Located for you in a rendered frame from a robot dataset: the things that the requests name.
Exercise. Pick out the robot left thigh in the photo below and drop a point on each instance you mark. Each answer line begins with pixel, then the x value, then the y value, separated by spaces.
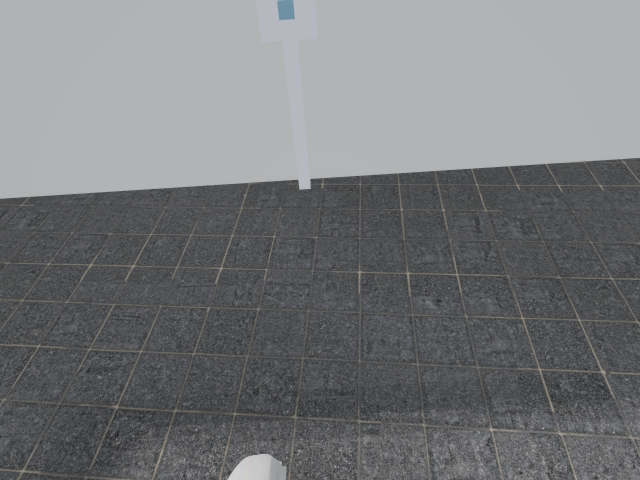
pixel 259 467

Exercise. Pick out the panel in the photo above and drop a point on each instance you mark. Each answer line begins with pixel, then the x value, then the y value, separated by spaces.
pixel 304 26

